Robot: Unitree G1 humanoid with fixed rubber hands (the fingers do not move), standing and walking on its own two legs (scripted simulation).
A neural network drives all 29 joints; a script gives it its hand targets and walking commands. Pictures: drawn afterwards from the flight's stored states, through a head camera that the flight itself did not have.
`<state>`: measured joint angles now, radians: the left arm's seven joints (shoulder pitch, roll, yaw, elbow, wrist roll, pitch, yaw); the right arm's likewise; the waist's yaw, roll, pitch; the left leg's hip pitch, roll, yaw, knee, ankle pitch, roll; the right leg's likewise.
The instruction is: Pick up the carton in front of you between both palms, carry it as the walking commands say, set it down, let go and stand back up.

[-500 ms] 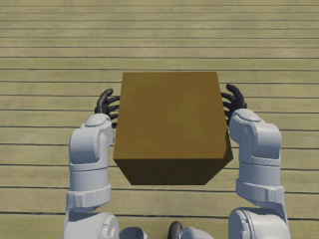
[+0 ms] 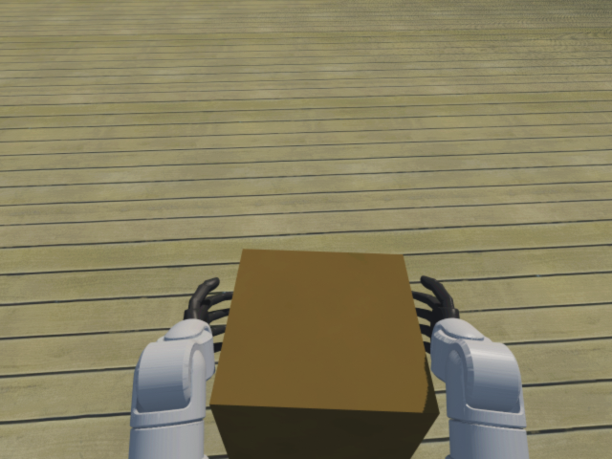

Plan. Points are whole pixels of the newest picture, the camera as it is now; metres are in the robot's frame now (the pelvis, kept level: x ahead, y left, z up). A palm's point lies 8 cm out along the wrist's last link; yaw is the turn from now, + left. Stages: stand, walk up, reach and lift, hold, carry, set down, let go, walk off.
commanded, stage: carry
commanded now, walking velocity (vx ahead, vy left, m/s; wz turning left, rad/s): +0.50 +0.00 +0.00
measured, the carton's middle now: (318, 370) +0.24 +0.00 -0.01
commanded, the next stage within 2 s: none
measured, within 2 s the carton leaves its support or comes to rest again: neither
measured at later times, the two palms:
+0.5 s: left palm (246, 167) +0.56 +0.12 +0.08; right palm (412, 161) +0.59 -0.18 +0.08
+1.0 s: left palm (241, 91) +0.90 +0.17 +0.06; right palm (365, 89) +0.90 -0.13 +0.06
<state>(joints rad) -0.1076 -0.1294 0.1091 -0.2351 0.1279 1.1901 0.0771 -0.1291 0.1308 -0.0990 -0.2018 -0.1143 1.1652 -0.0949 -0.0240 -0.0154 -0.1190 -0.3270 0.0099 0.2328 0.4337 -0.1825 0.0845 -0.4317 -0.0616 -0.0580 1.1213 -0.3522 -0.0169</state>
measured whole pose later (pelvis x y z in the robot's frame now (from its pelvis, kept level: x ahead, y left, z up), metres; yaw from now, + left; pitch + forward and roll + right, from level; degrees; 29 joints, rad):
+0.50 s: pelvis +0.31 -0.05 +0.00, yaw +4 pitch +4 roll +0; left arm -0.15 -0.13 0.10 -0.31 0.11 1.21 0.09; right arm -0.16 0.14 -0.13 -0.32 -0.11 1.22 -0.09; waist 0.02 0.03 -0.09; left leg -0.43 0.08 0.06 1.16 -0.35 0.01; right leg -0.36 -0.04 -0.25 0.45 -0.16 -0.07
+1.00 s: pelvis +0.64 +0.02 +0.00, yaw +0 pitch +4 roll +0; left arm -0.11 -0.13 0.10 -0.32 0.12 1.20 0.08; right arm -0.13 0.13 -0.09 -0.28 -0.11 1.16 -0.09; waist -0.02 -0.02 -0.05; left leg -0.34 0.05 0.25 0.43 -0.17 0.07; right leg -0.44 -0.08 -0.07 1.14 -0.35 0.00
